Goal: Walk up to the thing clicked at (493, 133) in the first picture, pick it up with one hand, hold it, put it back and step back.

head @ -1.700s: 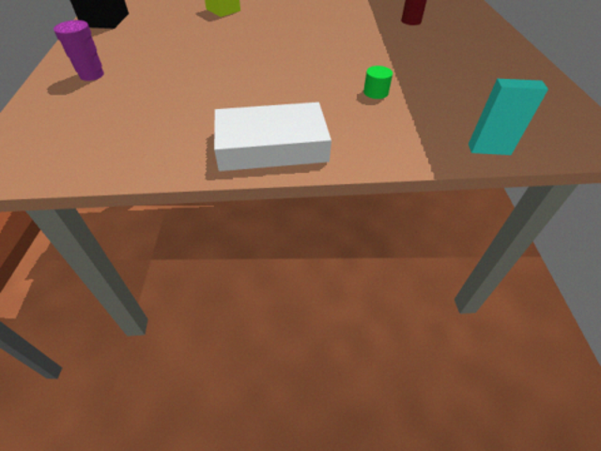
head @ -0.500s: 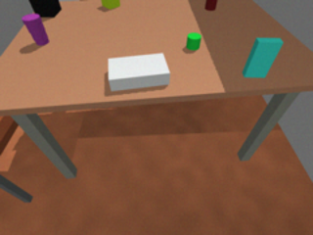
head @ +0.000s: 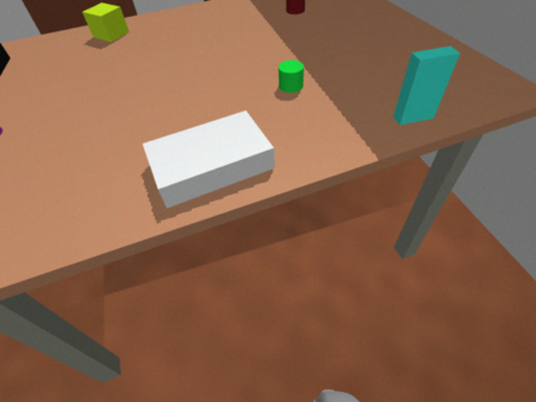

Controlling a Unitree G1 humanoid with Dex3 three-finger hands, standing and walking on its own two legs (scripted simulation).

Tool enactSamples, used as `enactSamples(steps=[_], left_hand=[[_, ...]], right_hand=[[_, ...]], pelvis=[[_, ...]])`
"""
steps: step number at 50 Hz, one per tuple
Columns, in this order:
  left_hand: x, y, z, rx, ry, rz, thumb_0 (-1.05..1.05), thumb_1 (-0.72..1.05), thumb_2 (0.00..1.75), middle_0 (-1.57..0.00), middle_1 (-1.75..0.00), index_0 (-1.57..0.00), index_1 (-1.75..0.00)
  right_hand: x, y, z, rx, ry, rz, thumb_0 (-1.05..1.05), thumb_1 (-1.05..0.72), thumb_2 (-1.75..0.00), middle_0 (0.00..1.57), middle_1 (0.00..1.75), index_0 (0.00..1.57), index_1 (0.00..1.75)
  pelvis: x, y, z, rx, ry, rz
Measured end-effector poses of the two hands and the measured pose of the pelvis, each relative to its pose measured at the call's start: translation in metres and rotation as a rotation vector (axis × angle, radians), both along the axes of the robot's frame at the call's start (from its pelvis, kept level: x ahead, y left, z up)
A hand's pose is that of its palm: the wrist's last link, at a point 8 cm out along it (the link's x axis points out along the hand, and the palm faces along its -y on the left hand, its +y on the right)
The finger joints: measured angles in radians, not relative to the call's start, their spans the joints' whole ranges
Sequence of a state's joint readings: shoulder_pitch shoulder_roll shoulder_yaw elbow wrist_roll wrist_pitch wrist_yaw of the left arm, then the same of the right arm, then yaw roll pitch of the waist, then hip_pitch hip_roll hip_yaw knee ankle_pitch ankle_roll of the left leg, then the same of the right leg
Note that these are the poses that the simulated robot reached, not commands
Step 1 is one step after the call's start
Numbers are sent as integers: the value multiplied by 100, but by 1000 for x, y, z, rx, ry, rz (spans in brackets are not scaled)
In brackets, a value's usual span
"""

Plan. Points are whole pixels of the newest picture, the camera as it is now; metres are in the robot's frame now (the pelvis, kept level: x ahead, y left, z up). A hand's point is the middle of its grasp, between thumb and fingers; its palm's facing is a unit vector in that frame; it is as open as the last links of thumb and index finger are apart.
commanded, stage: walk up
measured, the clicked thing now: (423, 88) +0.68 -0.35 +0.07
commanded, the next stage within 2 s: none
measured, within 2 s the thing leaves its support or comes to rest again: neither
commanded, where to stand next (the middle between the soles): +0.13 +0.03 m, yaw -16 degrees
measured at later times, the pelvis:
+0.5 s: pelvis +0.07 +0.09 -0.02, yaw -12 degrees
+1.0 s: pelvis +0.05 +0.07 -0.02, yaw -19 degrees
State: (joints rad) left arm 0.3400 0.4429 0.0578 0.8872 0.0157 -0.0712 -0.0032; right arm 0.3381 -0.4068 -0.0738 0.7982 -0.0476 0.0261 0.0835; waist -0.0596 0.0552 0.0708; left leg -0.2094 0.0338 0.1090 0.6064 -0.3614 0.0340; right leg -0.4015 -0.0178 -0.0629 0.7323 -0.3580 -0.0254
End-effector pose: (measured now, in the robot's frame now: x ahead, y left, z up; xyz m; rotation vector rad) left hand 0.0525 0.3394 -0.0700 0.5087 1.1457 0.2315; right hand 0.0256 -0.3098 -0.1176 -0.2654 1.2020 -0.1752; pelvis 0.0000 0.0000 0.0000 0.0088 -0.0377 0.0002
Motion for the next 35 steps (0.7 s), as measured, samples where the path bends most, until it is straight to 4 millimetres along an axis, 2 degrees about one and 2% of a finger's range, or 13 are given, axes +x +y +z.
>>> enactSamples(steps=[4,10,13,17,20,25,30,35], left_hand=[[45,3,-1,31,-76,-44,0,90,90,-20,-30,-20,-30],[83,11,-3,6,-91,-71,0,90,90,-20,-30,-20,-30],[99,21,-13,-15,-70,-103,0,90,90,-20,-30,-20,-30],[125,40,-40,-54,-47,-136,0,90,90,-21,-30,-20,-30],[145,46,-54,-74,-29,-149,0,90,90,-20,-30,-20,-30],[169,48,-59,-115,-25,-179,0,90,90,-20,-30,-20,-30],[181,40,-57,-123,-2,-226,0,90,90,-20,-30,-20,-30],[184,26,-55,-99,-17,-262,0,90,90,-20,-30,-20,-30]], right_hand=[[14,7,-20,3,30,-27,0,-90,-90,20,30,20,30],[58,28,-16,-16,-15,-30,0,-91,-90,20,30,20,30],[76,38,-10,-40,-59,-48,0,-91,-90,20,30,20,30],[89,52,-7,-104,-109,-75,0,-91,-90,20,30,20,30],[86,62,0,-130,-113,-98,0,-91,-90,20,30,20,30],[70,68,18,-171,-89,-129,0,-90,-90,20,30,21,30],[45,58,23,-206,-66,-157,0,-90,-90,21,30,21,30],[17,38,9,-211,-37,-206,0,-90,-90,21,30,21,30]], pelvis=[[23,5,-13,-19,-6,-27],[47,29,-10,-20,-7,-79],[56,44,-13,-10,-5,-108],[65,70,-28,8,-5,-142],[68,82,-30,-13,-7,-167],[70,87,-22,-28,3,-202],[67,86,-20,-33,14,-243],[60,74,-29,-53,11,-268]])
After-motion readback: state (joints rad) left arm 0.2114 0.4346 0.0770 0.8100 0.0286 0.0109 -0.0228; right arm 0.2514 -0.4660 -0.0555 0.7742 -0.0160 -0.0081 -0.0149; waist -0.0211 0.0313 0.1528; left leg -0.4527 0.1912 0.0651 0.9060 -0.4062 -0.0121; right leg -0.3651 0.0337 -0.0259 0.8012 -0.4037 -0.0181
